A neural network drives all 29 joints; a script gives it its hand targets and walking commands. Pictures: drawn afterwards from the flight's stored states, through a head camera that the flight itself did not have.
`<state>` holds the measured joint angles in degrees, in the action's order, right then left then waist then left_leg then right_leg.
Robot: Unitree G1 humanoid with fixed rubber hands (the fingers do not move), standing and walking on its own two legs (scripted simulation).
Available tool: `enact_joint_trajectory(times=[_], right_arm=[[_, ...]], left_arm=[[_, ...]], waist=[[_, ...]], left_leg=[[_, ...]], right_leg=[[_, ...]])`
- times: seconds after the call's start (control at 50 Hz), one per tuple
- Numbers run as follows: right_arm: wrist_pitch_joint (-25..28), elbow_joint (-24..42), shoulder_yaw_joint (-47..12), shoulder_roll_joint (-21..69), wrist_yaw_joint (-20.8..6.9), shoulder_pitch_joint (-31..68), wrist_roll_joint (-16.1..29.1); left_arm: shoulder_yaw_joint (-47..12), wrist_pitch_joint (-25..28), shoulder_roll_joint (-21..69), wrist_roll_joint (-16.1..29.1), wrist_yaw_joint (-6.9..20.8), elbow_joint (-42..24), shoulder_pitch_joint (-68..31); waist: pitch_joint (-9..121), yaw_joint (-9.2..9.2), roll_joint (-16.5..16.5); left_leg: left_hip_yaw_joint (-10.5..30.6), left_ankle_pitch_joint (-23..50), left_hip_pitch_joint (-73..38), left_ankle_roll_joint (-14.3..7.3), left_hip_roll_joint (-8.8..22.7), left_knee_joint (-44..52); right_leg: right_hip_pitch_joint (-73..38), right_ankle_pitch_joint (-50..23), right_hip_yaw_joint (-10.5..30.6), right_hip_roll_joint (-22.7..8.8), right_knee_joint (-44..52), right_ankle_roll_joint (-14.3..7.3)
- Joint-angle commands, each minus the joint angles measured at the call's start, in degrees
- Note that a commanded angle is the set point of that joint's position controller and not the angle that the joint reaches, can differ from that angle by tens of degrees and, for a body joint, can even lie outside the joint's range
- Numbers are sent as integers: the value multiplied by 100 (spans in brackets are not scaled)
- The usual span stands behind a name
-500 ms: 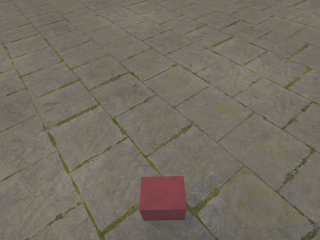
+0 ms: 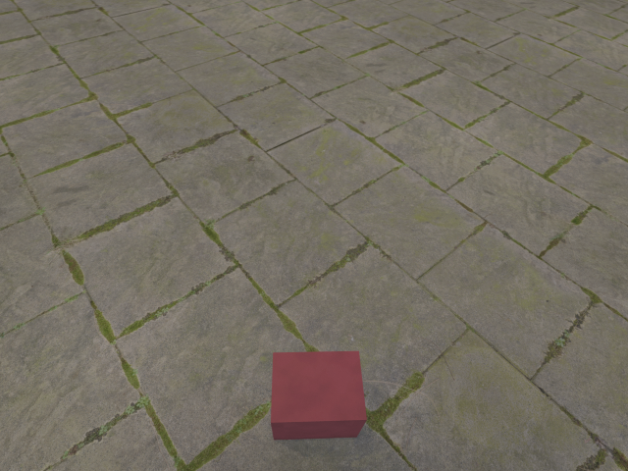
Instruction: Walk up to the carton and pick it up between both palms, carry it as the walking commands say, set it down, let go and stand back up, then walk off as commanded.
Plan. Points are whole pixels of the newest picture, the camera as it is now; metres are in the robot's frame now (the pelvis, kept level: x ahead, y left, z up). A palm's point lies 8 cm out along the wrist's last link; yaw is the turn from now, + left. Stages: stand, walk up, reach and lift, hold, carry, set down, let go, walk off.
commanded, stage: stand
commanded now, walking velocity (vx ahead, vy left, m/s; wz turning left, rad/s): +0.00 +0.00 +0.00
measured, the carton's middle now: (315, 395) +0.40 -0.03 -0.68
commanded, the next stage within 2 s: reach and lift in 0.86 s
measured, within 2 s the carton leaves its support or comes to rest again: neither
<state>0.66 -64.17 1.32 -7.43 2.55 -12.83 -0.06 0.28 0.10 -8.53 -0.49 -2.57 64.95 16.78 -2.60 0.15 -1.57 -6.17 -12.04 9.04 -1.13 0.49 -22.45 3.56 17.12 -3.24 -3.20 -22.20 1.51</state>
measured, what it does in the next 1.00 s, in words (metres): stands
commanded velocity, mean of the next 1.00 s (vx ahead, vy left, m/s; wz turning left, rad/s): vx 0.00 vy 0.00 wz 0.00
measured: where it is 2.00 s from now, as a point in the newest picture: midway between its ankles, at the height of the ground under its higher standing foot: outside the picture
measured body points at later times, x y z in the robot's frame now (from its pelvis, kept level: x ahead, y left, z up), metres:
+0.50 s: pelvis +0.00 -0.03 +0.00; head +0.01 -0.04 +0.45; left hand -0.04 +0.19 -0.16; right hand -0.01 -0.25 -0.16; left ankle +0.00 +0.11 -0.74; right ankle -0.06 -0.13 -0.74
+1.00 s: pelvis -0.02 -0.04 -0.02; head +0.02 -0.04 +0.42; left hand +0.12 +0.19 -0.16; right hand +0.12 -0.28 -0.16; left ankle +0.00 +0.10 -0.74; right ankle -0.06 -0.13 -0.74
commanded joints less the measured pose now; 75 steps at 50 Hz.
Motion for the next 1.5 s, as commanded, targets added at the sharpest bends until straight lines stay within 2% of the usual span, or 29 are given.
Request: enact_joint_trajectory(times=[0.0, 0.38, 0.84, 0.86, 0.88, 0.9, 0.92, 0.94, 0.96, 0.98, 1.0, 1.02, 1.04, 1.06, 1.08, 1.14, 1.18, 1.22, 1.24, 1.32, 1.4, 1.48], right_arm=[[40, -7, 34, -494, -8, -329, -7], [6, -287, 7, -469, -24, -597, -19], [-34, -209, -13, -440, -7, -620, -58], [-153, 1802, -303, -998, 109, 1391, 737], [-604, 2786, -392, -830, 201, 3401, 962], [-1045, 2710, -428, -1044, 171, 3015, 783], [-1602, 2651, -436, -1193, 81, 2527, 522], [-2189, 2456, -259, -1116, 68, 2061, 418], [-2845, 2285, -196, -1046, 47, 1763, 394], [-3345, 2273, -231, -976, 49, 1492, 383], [-3754, 2254, -289, -863, 17, 1133, 440], [-4108, 2230, -336, -687, 13, 756, 528], [-4356, 2344, -377, -568, 2, 470, 595], [-4429, 2534, -360, -474, -15, 459, 601], [-4382, 2690, -216, -499, -87, 483, 467], [-3812, 3135, 304, -780, -413, 721, -77], [-3427, 3588, 416, -900, -595, 1118, -216], [-3076, 3933, 504, -977, -707, 1306, -287], [-2928, 4051, 542, -1008, -750, 1438, -283], [-2640, 4202, 594, -1156, -899, 1674, -184], [-2650, 4013, 488, -1213, -943, 1752, -74], [-2729, 3888, 664, -1374, -968, 2605, -43]], left_arm=[[39, 17, -297, -6, -11, 130, 645], [30, 131, -369, 12, -1, 268, 715], [69, 138, -419, 47, -12, 175, 943], [-291, -109, -1016, 753, -84, -1836, -1067], [-422, -574, -1001, 869, -183, -3846, -3078], [-353, -1073, -862, 721, -269, -3926, -3626], [-160, -1704, -935, 745, -286, -3716, -2975], [-164, -2360, -938, 824, -225, -3352, -2327], [-228, -2987, -956, 871, -141, -3055, -1876], [-167, -3489, -932, 779, -143, -2853, -1434], [-47, -3905, -912, 708, -131, -2679, -977], [-1, -4225, -821, 654, -67, -2589, -594], [-54, -4435, -671, 611, 5, -2645, -304], [-78, -4493, -567, 551, 38, -2815, -241], [-56, -4426, -494, 460, 64, -3069, -272], [69, -3828, -289, 124, 102, -3907, -744], [123, -3481, -146, 102, 110, -4325, -1267], [236, -3180, -138, 70, 106, -4621, -1485], [328, -3068, -141, 31, 85, -4703, -1526], [517, -2857, 4, -12, -32, -4865, -1386], [509, -2900, 113, 131, -55, -4828, -1366], [513, -3024, 134, 256, -102, -4934, -2277]], waist=[[-186, 34, 234], [-194, -82, 67], [-262, -65, 59], [1074, -206, -487], [1199, -208, -456], [1105, -65, -165], [1172, -17, -72], [773, 22, -32], [379, -57, -107], [364, 30, 21], [807, 124, 82], [1337, 145, 89], [1918, 169, 27], [2246, 189, -19], [2266, 164, 47], [2076, 150, 320], [2063, 100, 158], [2362, 82, -33], [2506, 138, -69], [2845, 258, -11], [2583, 254, -36], [2233, 142, -15]], left_leg=[[708, 1414, -168, -143, 712, 546], [532, 1000, -214, 52, 654, 446], [420, 968, -140, 145, 659, 228], [315, -938, 939, -419, 8, -976], [226, -779, 775, -325, 59, -1266], [323, -1032, 991, -166, 33, -1402], [343, -1069, 1003, -186, 85, -1385], [391, -857, 1070, -151, 83, -1332], [372, -458, 1218, -121, 50, -1326], [431, 83, 1401, -89, 13, -1361], [517, 1116, 1391, -104, -60, -1545], [644, 1883, 1441, -143, -161, -1656], [801, 2334, 1385, -212, -200, -1615], [863, 2480, 1392, -266, -201, -1516], [863, 2462, 1417, -266, -202, -1414], [757, 2305, 1170, -100, -152, -1333], [728, 2185, 1286, 2, -80, -1540], [694, 2238, 1495, 65, -84, -1828], [677, 2279, 1599, 103, -117, -1979], [599, 2130, 1799, 169, -234, -2389], [501, 1168, 1856, 237, -302, -2481], [558, -425, 2016, 292, -256, -2476]], right_leg=[[276, -1117, 196, -293, 383, -224], [343, -1686, 416, -405, 582, -348], [483, -1834, 442, -383, 491, -388], [3075, 908, 553, -40, -570, -326], [3292, 984, 700, -174, -465, -246], [3340, 1287, 432, -127, -564, -362], [3620, 1593, 194, -125, -642, -522], [3797, 1427, 139, -79, -568, -603], [3857, 866, 184, 47, -566, -594], [3720, 19, 326, 88, -703, -597], [3317, -1219, 480, 165, -965, -596], [2771, -2408, 635, 209, -1190, -594], [2128, -3459, 822, 221, -1302, -580], [1766, -3957, 921, 246, -1314, -542], [1717, -3968, 937, 286, -1274, -511], [2275, -3040, 738, 446, -1137, -405], [2602, -2792, 657, 478, -1324, -341], [2785, -2759, 619, 482, -1668, -273], [2923, -2694, 599, 484, -1841, -238], [3534, -2080, 425, 558, -2382, -151], [4052, -918, 291, 578, -2461, -162], [4668, 627, 233, 528, -2471, -295]])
